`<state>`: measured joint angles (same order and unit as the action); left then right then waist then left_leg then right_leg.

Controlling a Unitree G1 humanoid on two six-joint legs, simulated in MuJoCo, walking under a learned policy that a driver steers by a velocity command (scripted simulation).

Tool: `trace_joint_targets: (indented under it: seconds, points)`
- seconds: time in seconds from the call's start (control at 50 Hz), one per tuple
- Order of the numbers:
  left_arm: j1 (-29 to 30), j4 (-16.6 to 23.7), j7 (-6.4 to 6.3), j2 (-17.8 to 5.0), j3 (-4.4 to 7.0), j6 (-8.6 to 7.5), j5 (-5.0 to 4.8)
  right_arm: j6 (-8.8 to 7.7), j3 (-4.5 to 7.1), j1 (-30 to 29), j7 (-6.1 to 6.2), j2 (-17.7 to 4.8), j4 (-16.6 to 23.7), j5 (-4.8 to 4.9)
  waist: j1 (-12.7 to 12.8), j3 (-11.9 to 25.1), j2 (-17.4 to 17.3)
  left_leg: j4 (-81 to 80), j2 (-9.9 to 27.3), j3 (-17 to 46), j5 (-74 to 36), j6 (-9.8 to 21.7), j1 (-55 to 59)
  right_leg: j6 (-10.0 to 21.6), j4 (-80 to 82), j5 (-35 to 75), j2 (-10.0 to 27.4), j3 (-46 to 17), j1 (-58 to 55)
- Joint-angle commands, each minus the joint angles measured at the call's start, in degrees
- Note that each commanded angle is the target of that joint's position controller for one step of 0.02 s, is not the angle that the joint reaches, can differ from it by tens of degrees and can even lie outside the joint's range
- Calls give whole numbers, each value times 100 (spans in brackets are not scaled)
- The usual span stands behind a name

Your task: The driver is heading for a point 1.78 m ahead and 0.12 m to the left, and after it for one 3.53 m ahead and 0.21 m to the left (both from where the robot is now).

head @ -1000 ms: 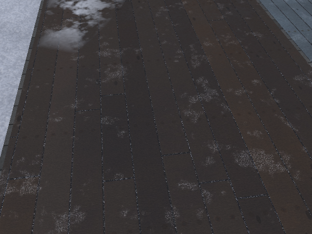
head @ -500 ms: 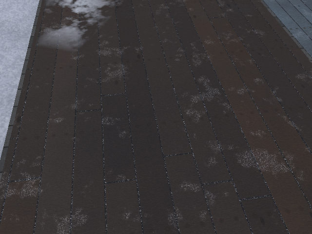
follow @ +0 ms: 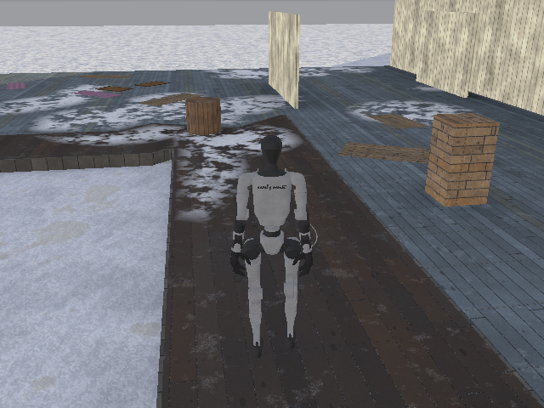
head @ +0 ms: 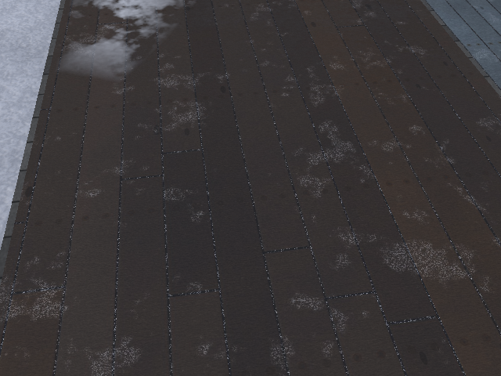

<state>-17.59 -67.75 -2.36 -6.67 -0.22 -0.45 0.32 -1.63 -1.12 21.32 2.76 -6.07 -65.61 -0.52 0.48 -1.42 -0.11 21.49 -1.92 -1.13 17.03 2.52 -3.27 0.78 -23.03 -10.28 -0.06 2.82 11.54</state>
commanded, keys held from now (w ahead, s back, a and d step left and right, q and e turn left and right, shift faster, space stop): w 1.00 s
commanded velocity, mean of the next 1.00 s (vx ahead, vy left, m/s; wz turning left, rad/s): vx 0.39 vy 0.00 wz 0.00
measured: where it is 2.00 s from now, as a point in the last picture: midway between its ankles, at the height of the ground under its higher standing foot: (277, 238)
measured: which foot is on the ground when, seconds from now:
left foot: down 0.00-0.32, up 0.34-0.80, down 0.82-1.00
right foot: down 0.00-0.08, up 0.10-0.30, down 0.32-0.84, up 0.86-1.00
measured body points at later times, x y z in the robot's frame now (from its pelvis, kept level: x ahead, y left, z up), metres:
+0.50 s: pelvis +0.16 -0.06 +0.00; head +0.17 -0.08 +0.45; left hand +0.12 +0.17 -0.15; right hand +0.18 -0.30 -0.16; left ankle +0.12 +0.06 -0.66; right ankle +0.13 -0.13 -0.74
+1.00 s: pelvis +0.45 -0.02 +0.00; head +0.47 -0.02 +0.45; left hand +0.48 +0.22 -0.15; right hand +0.47 -0.28 -0.15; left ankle +0.48 +0.03 -0.74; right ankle +0.40 -0.16 -0.65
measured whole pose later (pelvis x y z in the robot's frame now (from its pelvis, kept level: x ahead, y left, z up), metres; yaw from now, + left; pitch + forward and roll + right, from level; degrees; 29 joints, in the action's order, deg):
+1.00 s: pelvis +0.45 -0.02 +0.00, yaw +0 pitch -1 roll +1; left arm -16.1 -57.1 0.6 -11.1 2.9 -4.2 1.8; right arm -5.0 3.8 16.2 -0.4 -11.3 -59.2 -0.9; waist -0.1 -3.5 1.4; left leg 22.1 -4.5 -7.6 9.4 6.7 -12.6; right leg 5.0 -66.7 -15.8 3.5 0.0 26.4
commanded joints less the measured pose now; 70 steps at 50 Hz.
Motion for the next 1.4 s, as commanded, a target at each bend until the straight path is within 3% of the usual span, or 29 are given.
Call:
trace_joint_targets:
  seconds: [0.02,0.06,0.1,0.14,0.2,0.26,0.3,0.32,0.34,0.36,0.38,0.4,0.42,0.5,0.7,0.76,0.8,0.82,0.84,0.86,0.88,0.92,0.96,1.02,1.26,1.32,1.36,1.38,1.4]
  points:
    - [-425,13,-1,-369,56,6,13,2,79,682,5,-416,-36,-18,-45,-356,-97,-606,637,613,-34,184,-704,160,137,-62,397,-472,-233]
    - [-291,138,46,-420,112,32,52,56,209,799,-14,-696,-8,-23,-147,-634,-507,-858,780,1073,1865,491,-809,228,-530,-1393,1,-94,391]
    - [88,405,133,-320,111,7,159,88,317,1108,-33,-885,-31,-8,-345,-1261,-790,-1433,1521,1992,3112,928,-723,233,-1379,-1623,-119,283,1527]
    - [482,713,204,-354,138,-101,178,25,354,1233,-47,-869,-42,-70,-430,-1533,-753,-1627,1950,2402,2638,1207,-507,295,-2081,-1491,192,144,2231]
    - [689,1009,294,-508,230,-292,115,-129,399,1182,-75,-921,2,-123,-347,-1320,-517,-1430,1929,2061,1205,1208,204,331,-2113,-1429,382,-9,2664]
    - [514,1126,366,-502,303,-366,31,-230,426,898,-95,-1011,105,-83,-79,-1006,-569,-1076,1665,1406,159,998,-174,359,-1399,-929,169,222,1548]
    - [-622,751,348,-481,393,-375,-13,-275,419,538,-134,-1028,215,-21,490,-648,-319,-147,1197,740,-819,712,-1267,395,-647,-396,-309,536,-587]
    - [-1456,512,283,-759,522,-411,20,-335,370,510,-175,-916,255,-36,847,-205,185,1105,811,241,-1263,510,-1861,494,-353,-601,22,13,-1793]
    - [-2299,438,212,-1447,685,-422,106,-366,255,486,-228,-489,553,24,1052,289,1712,3296,21,-523,42,135,-2999,995,894,-2317,1680,-2656,-2581]
    - [-2285,322,220,-1334,638,-325,83,-359,349,338,-278,-753,659,-116,828,197,1532,4526,-68,18,1234,249,-3480,1302,1579,-2735,2189,-4165,-2138]
    - [-1426,567,217,-1192,567,-294,96,-328,353,123,-322,-697,741,-157,383,-349,714,4997,389,244,769,367,-3725,1229,1465,-3019,2154,-3587,-1510]
    - [-970,739,265,-987,492,-341,85,-380,332,-57,-354,-627,749,-173,256,-704,46,4774,618,432,138,401,-3474,1004,1348,-1460,1853,-2755,-900]
    - [-650,820,254,-965,464,-356,66,-360,327,50,-392,-454,728,-106,13,-495,161,4597,664,259,-111,363,-3330,986,1540,-1608,1666,-2388,-730]
    - [-913,688,190,-730,314,-538,45,-163,419,-110,-452,-628,812,-133,-183,-505,231,4117,732,28,-540,156,-3273,941,1643,218,1249,-1293,-665]
    - [-1520,522,135,-814,225,-628,51,-142,356,-2383,-487,-593,1682,-49,146,-758,499,1409,361,-581,-1573,184,-3096,964,1568,2703,1124,-381,-1168]
    - [-1328,524,104,-966,268,-638,83,-201,448,-1987,-411,-784,1631,-58,-143,-445,521,1130,70,-655,-1161,502,-2360,869,783,4562,1235,-213,-1655]
    - [-1164,541,93,-1105,315,-576,103,-279,596,-515,-319,-1002,1152,-71,-756,353,452,714,-220,-705,-1064,721,-833,719,-1011,5186,1087,-33,-1627]
    - [-1176,608,117,-1033,293,-560,59,-320,707,368,-264,-1281,910,-191,-1061,862,269,609,391,-74,-744,905,540,656,-2410,3812,889,48,-663]
    - [-1849,759,207,-355,167,-535,-177,-321,875,974,-249,-1913,889,-337,-837,1787,-951,298,2310,2784,168,1734,2327,420,-4950,254,-12,282,1350]
    - [-1625,749,233,-745,288,-527,-84,-230,848,578,-328,-1754,904,-131,-726,1894,-631,-678,2537,4285,708,1875,2091,495,-5807,-1703,-371,-462,2108]
    - [-929,993,232,-872,339,-515,-12,-230,764,-178,-342,-1519,998,-32,-445,838,-385,-838,2314,3313,1151,1599,1174,563,-5758,-1167,63,-575,2548]
    - [-495,1078,262,-744,344,-524,71,-333,588,-681,-362,-920,1019,-35,-144,28,29,-1200,1844,2067,49,1195,-243,567,-4999,-545,450,-556,2156]
    - [-770,1010,310,-505,321,-361,197,-412,484,-465,-311,-685,843,-27,126,-95,-118,-1332,1544,1372,-748,998,-878,450,-4521,-484,590,-514,1608]
    - [-367,1181,365,-532,336,-223,199,-506,498,-101,-278,-922,718,-24,193,-242,-170,-1479,1343,859,-1417,1010,-856,300,-4071,-172,667,-328,1974]
    - [2085,2051,414,-626,264,-282,84,-472,407,1115,-203,-991,425,-64,-413,-545,-383,-1216,1325,228,-3403,841,882,292,-1157,976,331,258,2620]
    - [1775,2025,369,-748,326,-356,89,-458,440,901,-149,-1122,426,-102,-128,-368,-450,-547,1451,107,-5012,766,1183,569,-818,311,39,360,1921]
    - [380,1570,278,-943,455,-430,117,-416,469,700,-147,-1229,443,-93,480,355,-382,1025,1276,-87,-5796,603,1018,813,-353,322,-302,481,309]
    - [-615,1297,219,-1225,564,-481,243,-417,434,625,-164,-1142,545,-30,850,940,-217,2359,1085,-187,-4483,514,-18,1041,-321,298,306,-140,-1223]
    - [-1306,1245,192,-1905,743,-481,383,-412,312,1205,-246,-551,727,236,731,1876,986,4765,198,-519,-1197,230,-2109,1832,-103,-196,2183,-2838,-3146]
Velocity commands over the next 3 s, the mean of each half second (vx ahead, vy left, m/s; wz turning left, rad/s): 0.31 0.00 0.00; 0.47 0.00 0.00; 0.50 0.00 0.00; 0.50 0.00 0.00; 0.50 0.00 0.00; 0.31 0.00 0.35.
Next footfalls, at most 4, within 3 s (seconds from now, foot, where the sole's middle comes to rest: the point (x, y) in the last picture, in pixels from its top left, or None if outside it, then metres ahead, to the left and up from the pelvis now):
0.32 right None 0.17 -0.13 -0.78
0.82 left None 0.52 0.03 -0.78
1.38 right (307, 274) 0.84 -0.14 -0.78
1.92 left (250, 197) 1.15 0.04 -0.78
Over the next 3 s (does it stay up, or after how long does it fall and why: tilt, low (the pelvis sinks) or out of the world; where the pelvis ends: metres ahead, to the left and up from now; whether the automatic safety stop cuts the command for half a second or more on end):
stays up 1.50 -0.05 -0.02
